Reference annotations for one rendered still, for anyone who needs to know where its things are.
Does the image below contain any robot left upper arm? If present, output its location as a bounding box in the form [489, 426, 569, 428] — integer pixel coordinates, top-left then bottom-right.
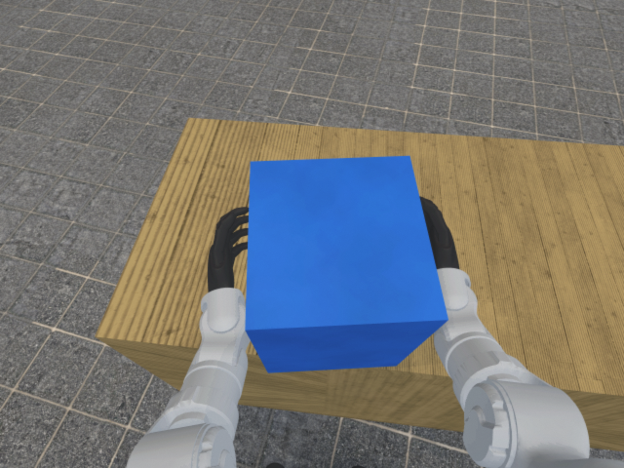
[128, 423, 237, 468]

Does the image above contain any robot left hand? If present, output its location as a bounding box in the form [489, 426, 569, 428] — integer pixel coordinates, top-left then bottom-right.
[208, 207, 249, 292]

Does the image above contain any robot right hand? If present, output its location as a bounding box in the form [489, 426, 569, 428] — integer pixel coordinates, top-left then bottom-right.
[419, 196, 459, 269]

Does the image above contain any left robot forearm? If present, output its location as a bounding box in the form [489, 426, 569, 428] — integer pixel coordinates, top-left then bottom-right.
[126, 288, 251, 468]

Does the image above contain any carton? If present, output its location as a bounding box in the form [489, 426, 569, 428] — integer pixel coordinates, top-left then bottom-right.
[245, 156, 449, 373]

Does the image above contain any robot right upper arm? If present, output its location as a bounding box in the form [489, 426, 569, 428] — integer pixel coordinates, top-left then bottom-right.
[463, 379, 624, 468]

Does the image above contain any pedestal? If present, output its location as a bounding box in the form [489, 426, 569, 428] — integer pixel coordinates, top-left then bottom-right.
[95, 118, 624, 451]

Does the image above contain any right robot forearm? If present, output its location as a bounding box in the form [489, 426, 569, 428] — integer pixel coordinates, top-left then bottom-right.
[434, 268, 590, 453]

